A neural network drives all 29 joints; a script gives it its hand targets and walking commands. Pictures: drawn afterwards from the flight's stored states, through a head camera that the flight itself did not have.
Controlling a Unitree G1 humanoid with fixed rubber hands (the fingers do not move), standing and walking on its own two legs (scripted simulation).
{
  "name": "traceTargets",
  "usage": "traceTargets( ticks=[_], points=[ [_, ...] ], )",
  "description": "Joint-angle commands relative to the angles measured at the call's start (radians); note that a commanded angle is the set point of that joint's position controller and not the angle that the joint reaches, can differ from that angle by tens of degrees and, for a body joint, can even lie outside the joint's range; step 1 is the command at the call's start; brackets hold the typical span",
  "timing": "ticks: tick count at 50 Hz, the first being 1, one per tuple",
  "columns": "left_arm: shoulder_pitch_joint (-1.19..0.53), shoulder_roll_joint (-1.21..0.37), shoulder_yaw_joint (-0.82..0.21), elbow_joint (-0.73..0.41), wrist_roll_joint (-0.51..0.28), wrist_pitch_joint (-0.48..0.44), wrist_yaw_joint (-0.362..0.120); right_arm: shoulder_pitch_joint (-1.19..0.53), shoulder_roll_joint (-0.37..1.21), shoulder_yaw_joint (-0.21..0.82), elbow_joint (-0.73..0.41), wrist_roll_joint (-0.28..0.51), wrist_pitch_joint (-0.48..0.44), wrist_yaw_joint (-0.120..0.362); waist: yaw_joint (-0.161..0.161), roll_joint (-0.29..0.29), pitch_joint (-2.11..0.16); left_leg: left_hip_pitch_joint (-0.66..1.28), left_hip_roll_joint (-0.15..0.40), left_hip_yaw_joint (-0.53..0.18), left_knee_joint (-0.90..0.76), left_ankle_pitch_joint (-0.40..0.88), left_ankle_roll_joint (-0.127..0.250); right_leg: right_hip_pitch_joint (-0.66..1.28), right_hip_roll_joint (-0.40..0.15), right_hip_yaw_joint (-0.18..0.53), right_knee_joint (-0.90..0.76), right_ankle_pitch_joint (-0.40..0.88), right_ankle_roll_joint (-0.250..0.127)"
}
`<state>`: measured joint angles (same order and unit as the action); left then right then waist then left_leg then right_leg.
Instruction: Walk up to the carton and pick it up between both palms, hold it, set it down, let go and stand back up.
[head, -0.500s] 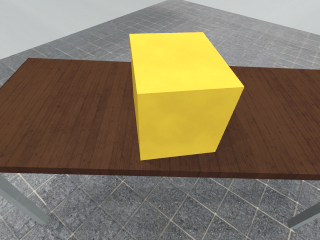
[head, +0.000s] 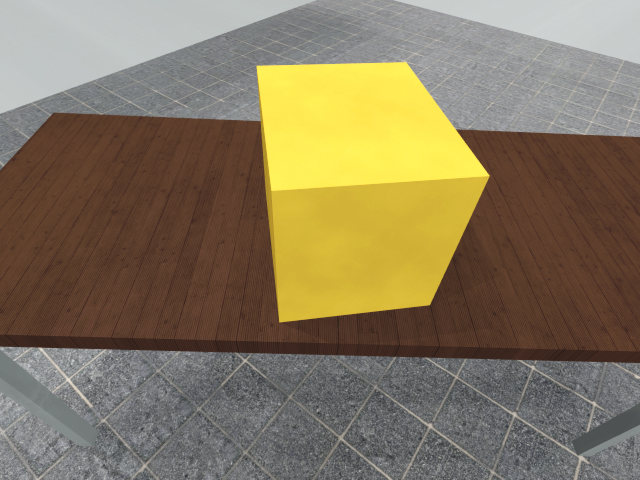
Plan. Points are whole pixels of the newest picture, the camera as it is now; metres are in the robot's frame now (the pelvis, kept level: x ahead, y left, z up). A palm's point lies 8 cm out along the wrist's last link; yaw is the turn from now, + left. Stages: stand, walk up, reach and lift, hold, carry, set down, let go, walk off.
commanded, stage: stand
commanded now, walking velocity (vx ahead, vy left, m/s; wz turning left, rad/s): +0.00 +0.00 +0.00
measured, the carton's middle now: (344, 187) +0.54 -0.03 +0.07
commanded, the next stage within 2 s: none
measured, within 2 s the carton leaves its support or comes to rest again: neither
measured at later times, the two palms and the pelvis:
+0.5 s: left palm out of the picture +0.02 +0.24 -0.13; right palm out of the picture +0.03 -0.26 -0.12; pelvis +0.00 -0.01 +0.00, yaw +0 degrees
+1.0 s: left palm out of the picture +0.02 +0.24 -0.13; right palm out of the picture +0.03 -0.25 -0.13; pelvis +0.01 -0.01 +0.00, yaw +0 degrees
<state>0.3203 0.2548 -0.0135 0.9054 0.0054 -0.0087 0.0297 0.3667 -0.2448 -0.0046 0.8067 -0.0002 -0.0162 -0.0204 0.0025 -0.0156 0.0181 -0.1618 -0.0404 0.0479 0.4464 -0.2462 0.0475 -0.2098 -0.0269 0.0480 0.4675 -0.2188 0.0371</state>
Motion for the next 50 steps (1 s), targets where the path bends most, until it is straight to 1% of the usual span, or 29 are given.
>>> traceTargets(
  ticks=[1, 4, 7, 9, 10, 14, 18, 24, 29, 30, 32, 33, 34, 41, 42, 44, 45, 50],
  points=[
    [0.037, 0.116, 0.022, -0.037, 0.000, -0.012, 0.005, 0.036, -0.132, -0.034, -0.039, 0.001, -0.012, -0.006, -0.001, 0.008, 0.056, -0.062, 0.137, -0.153, -0.130, 0.048, -0.017, -0.017, -0.059, 0.074, -0.076, 0.057, -0.036],
    [0.042, 0.120, 0.022, -0.025, -0.002, -0.011, 0.005, 0.038, -0.129, -0.032, -0.026, 0.001, -0.011, -0.007, -0.001, 0.000, 0.055, -0.054, 0.134, -0.150, -0.130, 0.039, -0.018, -0.025, -0.060, 0.078, -0.084, 0.053, -0.037],
    [0.049, 0.120, 0.022, -0.017, -0.001, -0.011, 0.006, 0.039, -0.127, -0.031, -0.016, 0.001, -0.010, -0.008, 0.000, 0.017, 0.050, -0.049, 0.133, -0.148, -0.132, 0.033, -0.018, -0.020, -0.058, 0.076, -0.085, 0.052, -0.035],
    [0.048, 0.114, 0.020, -0.013, -0.001, -0.011, 0.007, 0.033, -0.124, -0.029, -0.010, 0.002, -0.011, -0.009, 0.001, 0.017, 0.057, -0.051, 0.135, -0.148, -0.132, 0.048, -0.018, -0.020, -0.059, 0.074, -0.083, 0.062, -0.034],
    [0.046, 0.115, 0.020, -0.010, -0.001, -0.011, 0.007, 0.035, -0.121, -0.029, -0.006, 0.002, -0.011, -0.009, 0.001, 0.007, 0.055, -0.047, 0.137, -0.150, -0.132, 0.056, -0.018, -0.019, -0.060, 0.072, -0.082, 0.064, -0.035],
    [0.052, 0.113, 0.020, 0.002, -0.001, -0.010, 0.008, 0.034, -0.120, -0.028, 0.006, 0.003, -0.008, -0.010, 0.000, 0.018, 0.060, -0.049, 0.134, -0.143, -0.132, 0.038, -0.018, -0.024, -0.061, 0.076, -0.090, 0.057, -0.037],
    [0.049, 0.111, 0.019, 0.010, -0.003, -0.011, 0.009, 0.035, -0.120, -0.027, 0.022, 0.003, -0.009, -0.011, -0.001, -0.002, 0.060, -0.046, 0.135, -0.146, -0.129, 0.052, -0.019, -0.017, -0.060, 0.074, -0.091, 0.065, -0.037],
    [0.052, 0.104, 0.016, 0.023, -0.002, -0.010, 0.010, 0.032, -0.110, -0.023, 0.042, 0.004, -0.008, -0.013, 0.001, 0.015, 0.062, -0.036, 0.136, -0.143, -0.128, 0.062, -0.021, -0.021, -0.061, 0.077, -0.096, 0.077, -0.038],
    [0.055, 0.098, 0.017, 0.036, -0.003, -0.009, 0.011, 0.030, -0.107, -0.022, 0.062, 0.004, -0.008, -0.016, 0.004, 0.012, 0.058, -0.039, 0.138, -0.142, -0.130, 0.058, -0.022, -0.013, -0.060, 0.076, -0.101, 0.072, -0.038],
    [0.054, 0.101, 0.016, 0.037, -0.004, -0.009, 0.012, 0.033, -0.108, -0.023, 0.064, 0.004, -0.008, -0.016, 0.001, 0.000, 0.057, -0.039, 0.137, -0.141, -0.130, 0.056, -0.023, -0.012, -0.059, 0.075, -0.101, 0.073, -0.039],
    [0.051, 0.100, 0.017, 0.041, -0.003, -0.010, 0.013, 0.033, -0.105, -0.021, 0.069, 0.005, -0.008, -0.016, 0.001, 0.002, 0.056, -0.034, 0.138, -0.141, -0.132, 0.060, -0.022, -0.012, -0.060, 0.076, -0.100, 0.076, -0.039],
    [0.055, 0.093, 0.017, 0.044, -0.003, -0.009, 0.012, 0.032, -0.103, -0.020, 0.074, 0.006, -0.008, -0.017, 0.001, 0.014, 0.062, -0.044, 0.137, -0.140, -0.134, 0.049, -0.021, -0.012, -0.059, 0.075, -0.103, 0.072, -0.038],
    [0.054, 0.095, 0.018, 0.044, -0.004, -0.009, 0.013, 0.035, -0.097, -0.019, 0.077, 0.005, -0.008, -0.017, 0.001, 0.007, 0.063, -0.045, 0.136, -0.142, -0.136, 0.042, -0.023, -0.010, -0.059, 0.074, -0.102, 0.068, -0.039],
    [0.053, 0.089, 0.017, 0.058, -0.004, -0.009, 0.015, 0.038, -0.091, -0.016, 0.095, 0.004, -0.009, -0.019, 0.003, 0.012, 0.058, -0.028, 0.137, -0.139, -0.131, 0.080, -0.026, -0.011, -0.061, 0.073, -0.103, 0.091, -0.039],
    [0.053, 0.086, 0.015, 0.059, -0.004, -0.009, 0.016, 0.035, -0.090, -0.015, 0.096, 0.005, -0.009, -0.019, 0.004, 0.021, 0.055, -0.030, 0.137, -0.139, -0.131, 0.088, -0.026, -0.006, -0.061, 0.073, -0.102, 0.096, -0.038],
    [0.055, 0.087, 0.016, 0.065, -0.005, -0.009, 0.016, 0.037, -0.085, -0.015, 0.101, 0.005, -0.009, -0.020, 0.004, 0.012, 0.055, -0.023, 0.138, -0.139, -0.131, 0.091, -0.025, -0.009, -0.063, 0.072, -0.105, 0.095, -0.038],
    [0.054, 0.085, 0.016, 0.068, -0.004, -0.009, 0.017, 0.036, -0.083, -0.014, 0.103, 0.004, -0.009, -0.020, 0.004, 0.017, 0.057, -0.022, 0.139, -0.138, -0.131, 0.099, -0.025, -0.005, -0.062, 0.072, -0.103, 0.101, -0.037],
    [0.051, 0.079, 0.015, 0.080, -0.005, -0.008, 0.018, 0.035, -0.080, -0.016, 0.115, 0.004, -0.008, -0.023, 0.001, 0.007, 0.062, -0.018, 0.139, -0.138, -0.130, 0.106, -0.025, -0.007, -0.063, 0.070, -0.105, 0.107, -0.037]
  ],
)
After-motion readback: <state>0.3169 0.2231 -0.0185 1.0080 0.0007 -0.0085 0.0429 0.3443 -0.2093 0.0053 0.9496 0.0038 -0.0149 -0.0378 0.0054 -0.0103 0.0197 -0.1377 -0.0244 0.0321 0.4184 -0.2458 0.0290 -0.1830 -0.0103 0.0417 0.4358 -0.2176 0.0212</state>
